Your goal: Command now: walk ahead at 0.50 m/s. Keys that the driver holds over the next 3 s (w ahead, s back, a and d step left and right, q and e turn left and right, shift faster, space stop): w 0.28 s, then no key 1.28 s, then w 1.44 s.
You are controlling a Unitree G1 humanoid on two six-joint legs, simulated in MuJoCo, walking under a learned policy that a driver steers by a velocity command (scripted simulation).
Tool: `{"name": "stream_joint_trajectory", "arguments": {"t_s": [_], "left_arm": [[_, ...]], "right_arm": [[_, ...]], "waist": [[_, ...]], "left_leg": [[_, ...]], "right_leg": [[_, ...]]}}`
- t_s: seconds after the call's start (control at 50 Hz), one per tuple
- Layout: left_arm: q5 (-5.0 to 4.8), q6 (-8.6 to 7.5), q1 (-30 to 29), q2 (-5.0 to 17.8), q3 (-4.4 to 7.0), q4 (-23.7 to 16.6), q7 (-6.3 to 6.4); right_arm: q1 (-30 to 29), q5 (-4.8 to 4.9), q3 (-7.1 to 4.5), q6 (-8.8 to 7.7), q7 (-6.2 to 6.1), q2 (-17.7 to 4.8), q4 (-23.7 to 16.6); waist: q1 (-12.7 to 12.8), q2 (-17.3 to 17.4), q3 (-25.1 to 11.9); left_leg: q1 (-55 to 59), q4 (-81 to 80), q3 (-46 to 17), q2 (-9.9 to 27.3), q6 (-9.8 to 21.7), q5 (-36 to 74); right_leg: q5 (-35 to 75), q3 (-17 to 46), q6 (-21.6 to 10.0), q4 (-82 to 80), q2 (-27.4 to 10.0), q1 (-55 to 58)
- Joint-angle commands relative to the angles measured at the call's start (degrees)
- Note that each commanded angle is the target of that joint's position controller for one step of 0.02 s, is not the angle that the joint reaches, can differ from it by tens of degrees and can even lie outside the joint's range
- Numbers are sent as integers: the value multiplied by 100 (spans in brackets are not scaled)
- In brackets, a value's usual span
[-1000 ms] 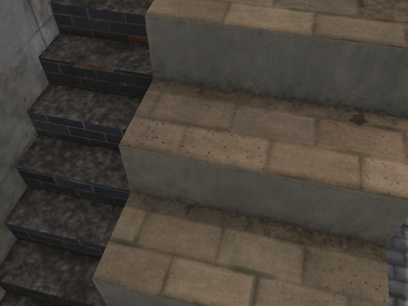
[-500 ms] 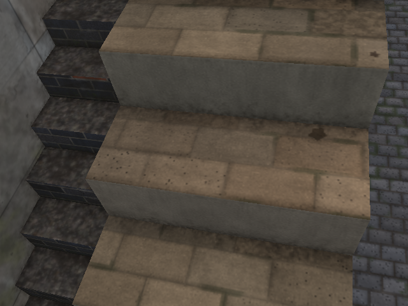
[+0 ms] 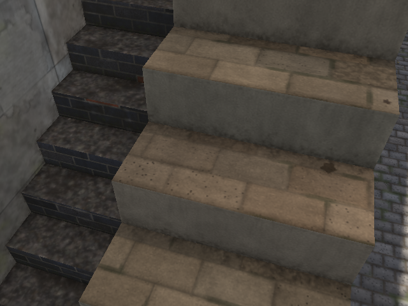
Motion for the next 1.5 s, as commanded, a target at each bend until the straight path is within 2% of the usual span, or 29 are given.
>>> {"name": "stream_joint_trajectory", "arguments": {"t_s": [0.02,0.06,0.1,0.12,0.16,0.26,0.3,0.34,0.4,0.48,0.54,0.66,0.7,0.72,0.74,0.76,0.8,0.84,0.88,0.96,1.02,1.1,1.16,1.18,1.3,1.34,1.36,1.38,1.5], "left_arm": [[-115,-91,832,-1315,-399,-114,-88],[-539,-158,505,-711,-149,-426,-297],[-383,198,-1551,133,-292,-1485,-575],[-369,511,-2444,314,-215,-1398,-356],[-355,426,-2531,-28,-402,-1353,-267],[-889,3,285,-40,-306,-765,-847],[-332,-33,1375,-11,-227,-232,-699],[597,105,357,248,-199,-169,-302],[330,-148,8,368,-133,322,-117],[123,-196,105,-223,-178,588,-563],[54,-128,-493,317,-58,-156,-544],[-3,217,-905,524,62,-1088,-391],[-461,322,-961,535,69,-1316,-338],[-641,435,-997,243,-28,-1520,-408],[-596,577,-24,-15,42,-1569,-553],[-472,562,238,-45,11,-1831,-771],[-356,769,-1267,-26,-53,-2546,-940],[-95,852,-715,-190,-225,-2867,-788],[-174,1107,391,861,113,-2706,-541],[-88,1169,-663,-330,-316,-2896,-348],[60,1089,-1160,-670,-445,-2677,-535],[-35,982,-1467,-163,-425,-2891,-4],[259,517,-1450,324,-164,-2721,-37],[35,355,-1633,729,28,-2703,-29],[-338,1001,460,1002,271,-1917,-208],[17,981,430,47,77,-1751,-352],[33,1025,751,-802,-168,-1982,-308],[-144,1136,925,-455,-105,-1847,-243],[108,915,766,242,149,-900,-234]], "right_arm": [[-456,97,164,-208,-35,263,231],[1473,-225,-129,-90,-239,-515,572],[510,-152,-694,5,-506,-1611,-306],[420,-21,-606,-73,-675,-1171,-324],[1237,25,-436,-125,-738,-726,4],[2371,128,-256,108,-985,-446,391],[742,78,-313,-134,-958,-684,-225],[-845,-30,-304,-339,-819,-200,-1712],[-26,-37,-5,-356,-435,754,-2163],[729,123,-287,196,-389,114,-1722],[538,-55,-530,427,-513,-572,-1925],[554,-142,-574,636,-291,-374,-2254],[1154,-294,-409,488,-171,55,-2236],[1774,-356,-321,261,-84,31,-1915],[1703,-300,-235,72,-92,-223,-1516],[1048,-528,-175,142,-322,-103,-1910],[-225,-483,-34,257,-704,-153,-2808],[-468,-143,-35,0,-794,-228,-2957],[-1702,-4,-171,-158,-918,-873,-3217],[-833,19,286,105,-1082,414,-3174],[-192,-16,523,479,-1288,789,-3068],[-415,91,111,576,-1111,-277,-3411],[-107,1,-189,509,-763,-652,-2644],[-879,189,-125,482,-875,-365,-3145],[-1698,219,178,96,-254,189,-3002],[-467,4,-95,-143,38,-278,-2520],[-834,-77,94,-292,-42,-300,-2835],[-855,-179,133,-271,-197,-441,-2854],[280,-110,202,-262,-593,-254,-1856]], "waist": [[836,259,-144],[860,541,-342],[692,1306,770],[332,52,1670],[-106,-831,2552],[832,1080,-595],[1837,-437,-648],[1193,-1160,-635],[31,314,111],[-507,-531,918],[-810,-1429,467],[-709,-1700,134],[-1015,-909,148],[-1184,935,601],[-254,2746,802],[-63,2686,-184],[-61,528,-528],[324,564,-261],[1065,31,-1436],[622,-1237,-361],[218,-822,-319],[-391,-931,-1193],[-785,-17,332],[-473,-902,584],[809,-957,343],[506,-1511,-168],[984,-111,-346],[784,862,-93],[222,411,272]], "left_leg": [[-289,-930,10,530,-693,2343],[2606,1506,-474,1589,-910,5305],[860,-591,-3122,2562,637,-2194],[85,-1704,-3598,2558,763,-4161],[494,-1364,-2220,1726,338,-1990],[-46,1448,332,142,-950,8328],[-1962,3991,113,-366,-372,2156],[-3672,8341,-867,-724,-201,-4071],[-3789,7788,-1372,-626,451,-4416],[-4203,8448,-823,-1185,-240,-2857],[-3400,7397,-960,-941,-671,-1614],[-3579,5962,-1069,-422,-645,-2855],[-2046,3077,-803,-87,-233,-3165],[-1508,1036,-924,-280,-307,-1683],[-1210,1687,-1682,-625,-842,2032],[-1403,2498,-1990,-669,-1055,2449],[-2438,1901,-2719,-147,-954,793],[-1693,2302,-3452,277,-752,2815],[-2151,3276,-4695,778,-295,1875],[-2716,3766,-3202,-361,-820,-2595],[-1622,5160,-1641,-1526,-852,-2846],[-4139,9688,-2499,-847,-1774,-3835],[-4768,8590,-1869,-812,-1618,-2433],[-5152,9066,-1838,-154,-1681,-1727],[-3159,2486,869,-474,-1517,-4124],[-1341,1537,-666,-45,-1214,-3144],[-1688,304,-3817,1591,-854,-2981],[-2615,-808,-4606,1745,-567,-3153],[-987,-280,-1658,619,-571,-4171]], "right_leg": [[252,-485,-22,5268,729,-413],[-263,-290,288,6228,-118,-3445],[-613,89,699,2731,-1431,-3239],[-996,-131,708,3188,-942,-3456],[-1390,-352,596,2024,-603,-3654],[-708,-1566,-384,-1558,244,3219],[179,-206,-598,-3104,-413,4763],[3285,1687,-910,-2846,-2072,3768],[262,1073,-133,-2907,-1958,2281],[310,-291,-140,-3817,-1744,1665],[697,-789,159,-4119,-1943,1849],[198,-709,321,-2079,-2410,2582],[-231,-1299,661,-555,-2131,1759],[-1428,-1847,835,1755,-1306,1431],[-2398,-1504,1007,3007,-684,400],[-1439,-1147,1098,3375,-176,491],[-311,-468,955,3155,81,1195],[-867,275,841,2620,94,892],[154,323,841,2760,-56,1785],[2090,300,674,-2708,-492,2330],[4300,-198,-81,-5120,-383,2342],[5916,1467,-805,-3717,-2579,3118],[3156,671,-901,-4384,-1925,2637],[1449,2775,-1409,-4464,-3183,1861],[-891,424,-356,-3698,-736,2816],[-227,-6,-155,-2420,-566,2490],[-371,-189,560,-2261,-371,2269],[-106,18,678,-2129,-506,3028],[1806,269,520,-5284,-651,3348]]}}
